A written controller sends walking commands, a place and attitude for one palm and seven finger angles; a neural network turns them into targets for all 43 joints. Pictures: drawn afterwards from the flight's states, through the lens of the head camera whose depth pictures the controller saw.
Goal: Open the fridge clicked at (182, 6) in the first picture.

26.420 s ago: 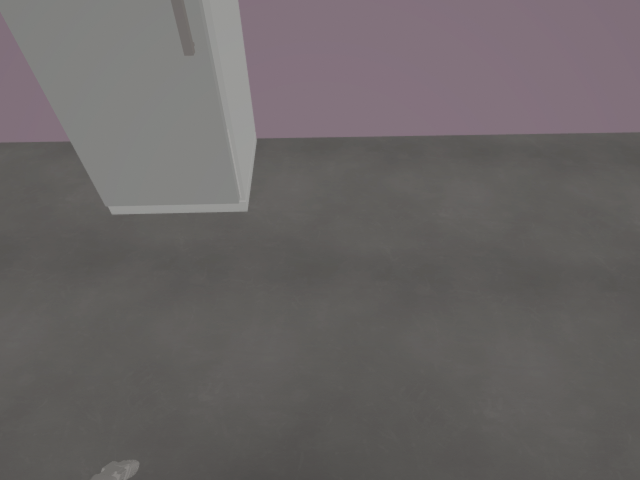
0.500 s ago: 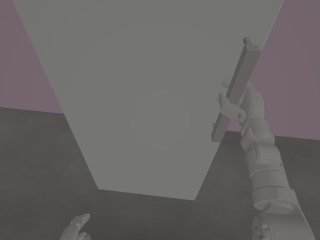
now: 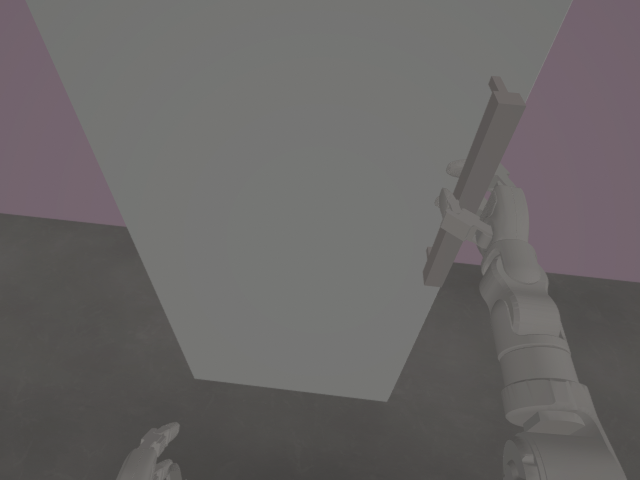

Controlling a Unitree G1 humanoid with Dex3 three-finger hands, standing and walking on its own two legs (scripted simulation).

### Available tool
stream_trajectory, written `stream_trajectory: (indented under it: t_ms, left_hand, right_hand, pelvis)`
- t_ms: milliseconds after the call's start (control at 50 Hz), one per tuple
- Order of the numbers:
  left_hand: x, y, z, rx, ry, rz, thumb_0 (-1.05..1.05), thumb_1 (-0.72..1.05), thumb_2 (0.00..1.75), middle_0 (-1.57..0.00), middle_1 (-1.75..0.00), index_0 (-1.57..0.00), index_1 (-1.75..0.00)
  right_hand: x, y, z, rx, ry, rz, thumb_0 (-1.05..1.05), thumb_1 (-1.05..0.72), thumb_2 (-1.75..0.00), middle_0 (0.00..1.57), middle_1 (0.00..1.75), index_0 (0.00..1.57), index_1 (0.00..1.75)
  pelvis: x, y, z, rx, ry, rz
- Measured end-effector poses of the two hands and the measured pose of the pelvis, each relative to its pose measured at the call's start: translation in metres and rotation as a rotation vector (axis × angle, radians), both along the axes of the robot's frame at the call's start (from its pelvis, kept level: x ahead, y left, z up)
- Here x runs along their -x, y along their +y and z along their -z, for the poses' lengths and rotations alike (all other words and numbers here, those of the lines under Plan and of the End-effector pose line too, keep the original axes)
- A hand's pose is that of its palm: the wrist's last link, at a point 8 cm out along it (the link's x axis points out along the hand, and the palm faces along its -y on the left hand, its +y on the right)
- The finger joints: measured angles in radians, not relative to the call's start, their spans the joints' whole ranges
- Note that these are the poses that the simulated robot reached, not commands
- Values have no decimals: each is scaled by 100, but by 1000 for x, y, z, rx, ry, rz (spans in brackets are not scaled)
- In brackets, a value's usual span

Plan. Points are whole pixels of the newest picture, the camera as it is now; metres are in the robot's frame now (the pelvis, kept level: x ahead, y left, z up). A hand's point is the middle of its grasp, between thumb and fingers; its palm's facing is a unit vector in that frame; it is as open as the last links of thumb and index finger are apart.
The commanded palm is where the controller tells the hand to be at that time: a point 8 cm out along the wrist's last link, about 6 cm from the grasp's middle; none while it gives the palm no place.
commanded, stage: grip the handle and tug to test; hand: right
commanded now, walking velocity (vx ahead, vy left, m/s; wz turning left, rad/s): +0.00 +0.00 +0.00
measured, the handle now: (459, 196) +0.46 -0.16 +0.14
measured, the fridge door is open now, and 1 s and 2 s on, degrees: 0 5 21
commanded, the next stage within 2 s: pull the door a little, standing still in 0.24 s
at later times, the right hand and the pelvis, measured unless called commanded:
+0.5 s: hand (452, 215) +0.40 -0.13 +0.16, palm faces +0.05 +1.00 +0.01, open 6.2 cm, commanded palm +0.36 -0.18 +0.16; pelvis +0.04 +0.00 +0.00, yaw +1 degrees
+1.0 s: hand (454, 244) +0.35 -0.13 +0.16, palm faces +0.02 +1.00 -0.03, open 6.8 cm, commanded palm +0.28 -0.18 +0.16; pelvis +0.10 -0.01 +0.01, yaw +7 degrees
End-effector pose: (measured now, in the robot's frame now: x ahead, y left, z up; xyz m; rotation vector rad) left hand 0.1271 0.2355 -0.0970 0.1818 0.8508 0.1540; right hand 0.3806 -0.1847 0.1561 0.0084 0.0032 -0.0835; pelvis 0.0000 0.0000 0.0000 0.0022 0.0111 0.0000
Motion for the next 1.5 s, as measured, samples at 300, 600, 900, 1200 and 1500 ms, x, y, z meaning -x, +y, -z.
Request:
stream_trajectory:
  t_ms: [300, 600, 900, 1200, 1500]
  left_hand:
    - [-26, 1, -10, 24, -54, -28, 1, 90, 90, -20, -30, -20, -30]
    - [-74, -11, -16, 18, -59, 33, 1, 91, 90, -20, -30, -20, -30]
    - [-93, -12, -22, 71, -88, -15, 1, 90, 90, -20, -30, -20, -30]
    - [-148, -1, -28, 3, -119, 35, 2, 91, 90, -20, -30, -20, -30]
    - [-156, 24, 9, 73, -64, 144, 1, 90, 90, -20, -30, -20, -30]
  right_hand:
    - [3, 1, 1, 0, -22, -17, 0, -69, -74, 28, 140, 28, 140]
    - [4, -1, 0, 5, -1, -25, 1, -66, -74, 32, 140, 33, 140]
    - [24, 2, 0, 29, -18, -40, 0, -70, -73, 23, 134, 19, 136]
    - [75, 6, -7, 241, -80, -88, -5, -50, -72, 37, 136, 31, 137]
    - [97, 25, -5, 366, -87, 190, -11, -51, -77, 42, 137, 22, 139]
  pelvis:
    - [-25, -2, -1, -3, 3, -34]
    - [-46, -6, -1, -6, 18, -17]
    - [-78, -6, -3, 1, 48, -82]
    - [-115, -2, -7, 19, 71, -87]
    - [-99, 56, 0, 86, 12, 50]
